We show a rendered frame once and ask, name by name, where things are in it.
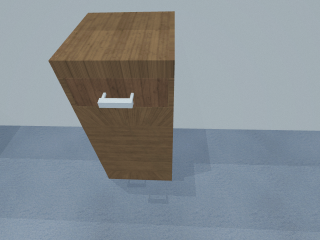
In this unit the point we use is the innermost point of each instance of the cabinet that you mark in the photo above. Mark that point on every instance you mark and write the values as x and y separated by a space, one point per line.
131 143

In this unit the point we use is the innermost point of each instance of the handle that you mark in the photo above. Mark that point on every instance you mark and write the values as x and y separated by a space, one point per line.
104 102

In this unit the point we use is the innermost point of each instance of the drawer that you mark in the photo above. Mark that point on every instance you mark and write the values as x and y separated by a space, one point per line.
148 92

